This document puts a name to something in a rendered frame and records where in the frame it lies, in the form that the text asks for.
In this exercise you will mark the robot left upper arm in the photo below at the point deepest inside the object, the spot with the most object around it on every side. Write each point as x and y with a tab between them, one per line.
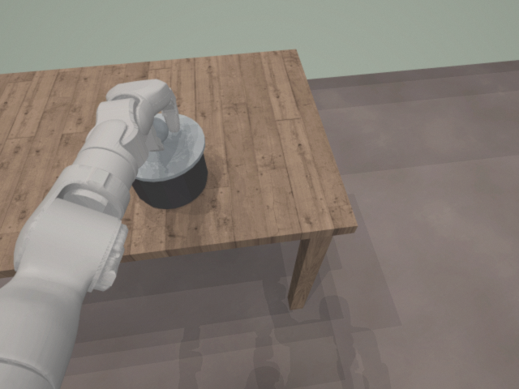
73	250

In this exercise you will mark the left robot forearm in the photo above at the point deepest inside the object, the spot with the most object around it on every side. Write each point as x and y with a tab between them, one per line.
101	176

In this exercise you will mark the lid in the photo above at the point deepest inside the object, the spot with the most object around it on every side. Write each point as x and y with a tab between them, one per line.
182	150

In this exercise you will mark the knob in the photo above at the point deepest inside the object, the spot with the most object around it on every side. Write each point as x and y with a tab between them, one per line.
161	129

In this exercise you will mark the pot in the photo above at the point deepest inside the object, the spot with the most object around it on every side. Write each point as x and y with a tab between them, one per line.
175	192

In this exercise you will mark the robot left hand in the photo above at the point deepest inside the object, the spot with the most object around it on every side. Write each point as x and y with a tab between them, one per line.
161	98

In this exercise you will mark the table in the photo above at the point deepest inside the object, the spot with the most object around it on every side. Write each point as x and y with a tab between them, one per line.
272	176

